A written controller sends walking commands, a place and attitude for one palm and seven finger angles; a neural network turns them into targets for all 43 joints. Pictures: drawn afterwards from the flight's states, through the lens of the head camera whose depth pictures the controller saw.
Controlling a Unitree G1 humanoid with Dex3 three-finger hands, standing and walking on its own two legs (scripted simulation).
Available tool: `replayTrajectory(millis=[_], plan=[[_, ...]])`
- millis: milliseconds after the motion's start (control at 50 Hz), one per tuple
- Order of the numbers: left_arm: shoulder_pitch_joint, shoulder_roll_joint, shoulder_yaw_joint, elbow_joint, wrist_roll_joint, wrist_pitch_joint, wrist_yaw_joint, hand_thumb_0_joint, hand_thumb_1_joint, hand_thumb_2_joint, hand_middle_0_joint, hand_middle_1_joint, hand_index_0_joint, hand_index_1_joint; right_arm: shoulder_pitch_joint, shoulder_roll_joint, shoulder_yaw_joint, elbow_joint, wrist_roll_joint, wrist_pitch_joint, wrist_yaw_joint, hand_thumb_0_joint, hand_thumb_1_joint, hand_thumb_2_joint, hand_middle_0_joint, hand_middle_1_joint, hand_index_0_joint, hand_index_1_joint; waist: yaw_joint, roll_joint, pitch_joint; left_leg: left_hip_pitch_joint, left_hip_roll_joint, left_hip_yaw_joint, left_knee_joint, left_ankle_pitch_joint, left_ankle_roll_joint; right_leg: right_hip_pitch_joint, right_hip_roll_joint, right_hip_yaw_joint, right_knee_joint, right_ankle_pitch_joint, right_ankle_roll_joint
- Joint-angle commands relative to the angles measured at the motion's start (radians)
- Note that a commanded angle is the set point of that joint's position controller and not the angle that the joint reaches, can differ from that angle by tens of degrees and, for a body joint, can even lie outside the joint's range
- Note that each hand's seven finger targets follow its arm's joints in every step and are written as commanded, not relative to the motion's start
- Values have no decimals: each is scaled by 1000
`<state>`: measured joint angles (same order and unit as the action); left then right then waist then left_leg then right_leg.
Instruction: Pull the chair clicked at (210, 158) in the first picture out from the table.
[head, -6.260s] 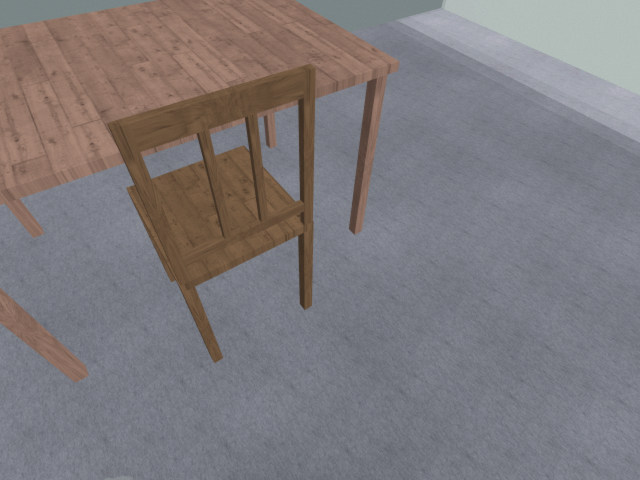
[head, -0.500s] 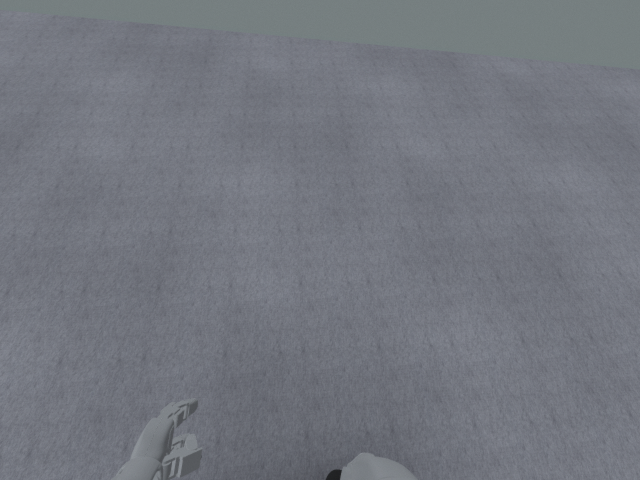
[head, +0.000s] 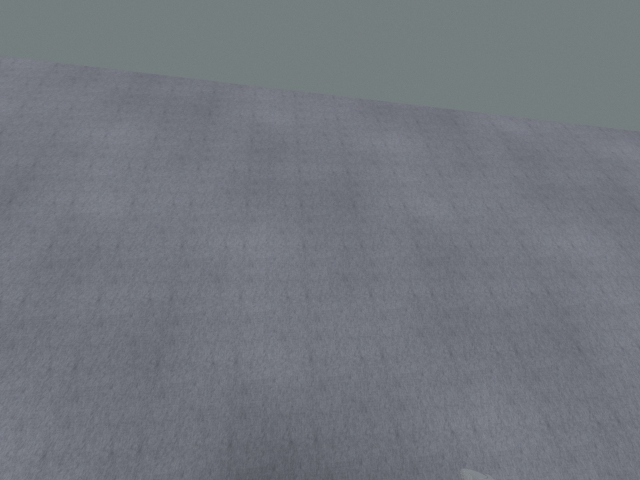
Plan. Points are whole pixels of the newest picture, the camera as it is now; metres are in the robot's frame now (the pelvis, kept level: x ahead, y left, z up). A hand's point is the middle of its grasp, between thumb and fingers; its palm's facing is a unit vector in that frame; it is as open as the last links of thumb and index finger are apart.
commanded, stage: walk to a spot facing it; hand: left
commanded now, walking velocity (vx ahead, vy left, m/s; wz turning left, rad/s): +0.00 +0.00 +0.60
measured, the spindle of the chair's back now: out of the picture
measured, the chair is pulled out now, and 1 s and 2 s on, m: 0.00 0.00 0.00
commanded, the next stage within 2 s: none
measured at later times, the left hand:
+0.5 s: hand out of the picture +0.09 +0.18 -0.14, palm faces +0.29 -0.92 -0.27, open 7.4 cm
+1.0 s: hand out of the picture -0.09 +0.22 -0.17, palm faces +0.60 -0.75 -0.27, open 7.4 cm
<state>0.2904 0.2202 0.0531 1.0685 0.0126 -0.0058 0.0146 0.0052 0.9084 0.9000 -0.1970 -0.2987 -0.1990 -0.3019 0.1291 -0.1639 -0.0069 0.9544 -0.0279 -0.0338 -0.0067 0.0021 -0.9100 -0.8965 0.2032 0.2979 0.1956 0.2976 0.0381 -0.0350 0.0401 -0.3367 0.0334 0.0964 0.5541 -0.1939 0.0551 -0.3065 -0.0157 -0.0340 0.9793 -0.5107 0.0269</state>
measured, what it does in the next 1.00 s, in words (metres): steps on the spot, turning left: right foot, then left foot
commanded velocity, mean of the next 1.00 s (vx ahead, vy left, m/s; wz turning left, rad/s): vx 0.00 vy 0.00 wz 0.60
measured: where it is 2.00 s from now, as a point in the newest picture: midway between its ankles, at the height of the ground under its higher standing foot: outside the picture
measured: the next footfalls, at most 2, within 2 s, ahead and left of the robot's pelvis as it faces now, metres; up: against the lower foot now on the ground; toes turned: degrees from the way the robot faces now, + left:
right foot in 0.42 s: +0.08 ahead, -0.14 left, +0.00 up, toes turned +13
left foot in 0.82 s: +0.00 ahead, +0.12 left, +0.00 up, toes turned +37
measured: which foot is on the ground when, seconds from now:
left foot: down 0.00-0.42, up 0.44-0.80, down 0.82-1.00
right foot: up 0.00-0.40, down 0.42-0.82, up 0.84-1.00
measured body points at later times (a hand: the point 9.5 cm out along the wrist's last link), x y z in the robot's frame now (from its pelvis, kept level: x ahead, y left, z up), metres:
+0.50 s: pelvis +0.02 -0.04 +0.00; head +0.05 -0.05 +0.45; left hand +0.08 +0.23 -0.12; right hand +0.10 -0.28 -0.16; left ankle +0.04 +0.08 -0.69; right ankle +0.04 -0.15 -0.73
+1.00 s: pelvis +0.00 +0.00 +0.00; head +0.03 +0.05 +0.45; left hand -0.12 +0.26 -0.15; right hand +0.27 -0.14 -0.12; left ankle -0.04 +0.10 -0.73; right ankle +0.07 -0.14 -0.66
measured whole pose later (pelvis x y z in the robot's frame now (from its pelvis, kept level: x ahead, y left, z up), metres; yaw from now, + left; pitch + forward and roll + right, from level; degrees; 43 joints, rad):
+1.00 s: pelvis +0.00 +0.00 +0.00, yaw +36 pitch +1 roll -1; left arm 0.22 0.29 0.08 0.92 0.01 0.06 0.01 0.01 0.91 0.90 -0.20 -0.30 -0.20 -0.30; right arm 0.11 -0.25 -0.06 0.86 -0.02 0.03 0.01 0.00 -0.91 -0.90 0.20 0.30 0.20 0.30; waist 0.02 -0.03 0.11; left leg -0.31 0.00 0.03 0.56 -0.26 0.03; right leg -0.47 -0.11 -0.05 1.10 -0.45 0.09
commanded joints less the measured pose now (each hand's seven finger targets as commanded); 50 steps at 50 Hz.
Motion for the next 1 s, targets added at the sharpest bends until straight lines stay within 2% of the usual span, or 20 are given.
replayTrajectory(millis=[0, 200, 280, 340, 360, 380, 400, 420, 460, 500, 560, 680, 720, 760, 780, 800, 820, 860, 900, 980], plan=[[36, 35, 9, -61, 5, 3, 2, 0, 900, 900, -200, -300, -200, -300, 70, -179, -49, -18, 10, 10, -12, 0, -900, -900, 200, 300, 200, 300, -24, 177, -67, 80, 220, -292, -294, 229, 95, -101, -49, 14, 38, 77, 22], [-123, 29, 35, -169, 3, 23, 12, 0, 900, 900, -200, -300, -200, -300, 168, -207, -96, -23, 1, 38, -10, 0, -900, -900, 200, 300, 200, 300, -75, 173, -119, 163, 202, -452, -262, 158, 127, -178, -28, 39, -76, 69, 44], [-116, 28, 35, -194, -5, 24, 16, 0, 900, 900, -200, -300, -200, -300, 154, -221, -111, -39, -1, 50, -9, 0, -900, -900, 200, 300, 200, 300, -64, 199, -140, 128, 174, -502, -236, 185, 121, -75, 8, 40, -221, 65, 29], [-45, 50, 41, -187, -10, 20, 21, 0, 900, 900, -200, -300, -200, -300, 120, -218, -119, -61, 4, 59, -3, 0, -900, -900, 200, 300, 200, 300, -27, 195, -143, 22, 112, -492, -205, 142, 66, 117, 24, 20, -466, 188, 14], [-4, 76, 48, -180, -9, 16, 26, 0, 900, 900, -200, -300, -200, -300, 105, -197, -119, -71, 10, 62, 1, 0, -900, -900, 200, 300, 200, 300, -6, 147, -148, -71, 69, -460, -170, 45, 18, 251, -10, 37, -613, 256, -1], [12, 154, 62, -186, 4, 10, 34, 0, 900, 900, -200, -300, -200, -300, 114, -139, -114, -85, 20, 65, 8, 0, -900, -900, 200, 300, 200, 300, 1, -49, -132, -266, -30, -336, 4, -154, -53, 380, -219, 230, -742, 156, -71], [-27, 223, 67, -210, 15, 11, 35, 0, 900, 900, -200, -300, -200, -300, 110, -113, -110, -116, 13, 62, 8, 0, -900, -900, 200, 300, 200, 300, 2, -247, -78, -375, -124, -131, 252, -343, -107, 306, -468, 420, -792, 168, -177], [-86, 205, 65, -235, 6, 9, 39, 0, 900, 900, -200, -300, -200, -300, 100, -166, -121, -116, 2, 70, 9, 0, -900, -900, 200, 300, 200, 300, -18, -162, -68, -315, -60, -158, 432, -349, -98, 177, -493, 369, -775, 237, -207], [-179, 140, 43, -246, 5, 1, 32, 0, 900, 900, -200, -300, -200, -300, 100, -141, -117, -83, 1, 89, 22, 0, -900, -900, 200, 300, 200, 300, -70, -96, 25, -291, -13, -133, 606, -244, -109, 72, -356, 189, -719, 386, -166], [-175, 120, 31, -247, 7, -8, 28, 0, 900, 900, -200, -300, -200, -300, 129, -132, -108, -77, 4, 91, 29, 0, -900, -900, 200, 300, 200, 300, -80, -122, 14, -292, 1, -94, 636, -189, -129, 123, -307, 55, -659, 578, -143], [-96, 144, 35, -226, 13, -7, 26, 0, 900, 900, -200, -300, -200, -300, 51, -124, -99, -102, 7, 94, 33, 0, -900, -900, 200, 300, 200, 300, -39, -146, 5, -256, 9, -53, 521, -210, -142, 179, -312, 0, -617, 727, -138], [-41, 214, 50, -215, 19, 8, 18, 0, 900, 900, -200, -300, -200, -300, -56, -136, -81, -147, 13, 87, 42, 0, -900, -900, 200, 300, 200, 300, 3, -215, -14, -122, -7, 23, 249, -218, -126, 205, -330, -56, -554, 764, -126], [-34, 225, 54, -212, 18, 13, 15, 0, 900, 900, -200, -300, -200, -300, -53, -149, -80, -155, 15, 81, 40, 0, -900, -900, 200, 300, 200, 300, 2, -216, -38, -55, -17, 42, 143, -197, -112, 215, -339, -70, -503, 787, -109], [-43, 233, 59, -219, 8, 15, 10, 0, 900, 900, -200, -300, -200, -300, 26, -192, -89, -143, 9, 70, 36, 0, -900, -900, 200, 300, 200, 300, -49, -154, -100, 111, -29, 46, -63, -35, -95, 180, -318, -129, -348, 778, -54], [-42, 210, 57, -235, 1, 16, 5, 0, 900, 900, -200, -300, -200, -300, 108, -271, -110, -128, 4, 58, 32, 0, -900, -900, 200, 300, 200, 300, -95, 5, -183, 336, 81, -81, -136, 203, -42, 23, -277, -161, -139, 632, 0], [-64, 130, 37, -282, -5, 14, -4, 0, 900, 900, -200, -300, -200, -300, 182, -393, -141, -120, 5, 51, 26, 0, -900, -900, 200, 300, 200, 300, -137, 352, -215, 498, 372, -452, -134, 673, 109, -289, -127, -154, 101, -97, 75], [-120, 140, 27, -305, 5, 32, 9, 0, 900, 900, -200, -300, -200, -300, 236, -402, -136, -90, 19, 59, 22, 0, -900, -900, 200, 300, 200, 300, -152, 279, -229, 439, 409, -423, -124, 668, 164, -296, -128, -34, 184, -176, 64], [-165, 135, 38, -287, 0, 32, 10, 0, 900, 900, -200, -300, -200, -300, 127, -343, -125, -117, 10, 56, 2, 0, -900, -900, 200, 300, 200, 300, -129, 297, -135, 273, 318, -402, -159, 432, 149, -312, -128, 27, 227, -64, 62], [-103, 133, 44, -251, 5, 35, -3, 0, 900, 900, -200, -300, -200, -300, 0, -291, -103, -150, 6, 52, 3, 0, -900, -900, 200, 300, 200, 300, -59, 218, -81, 166, 225, -309, -187, 300, 95, -250, -115, 22, 187, 61, 63], [-95, 124, 40, -251, 5, 39, -5, 0, 900, 900, -200, -300, -200, -300, 11, -287, -105, -151, 7, 50, 5, 0, -900, -900, 200, 300, 200, 300, -64, 182, -93, 162, 198, -333, -210, 237, 103, -208, -80, 17, 57, 92, 69]])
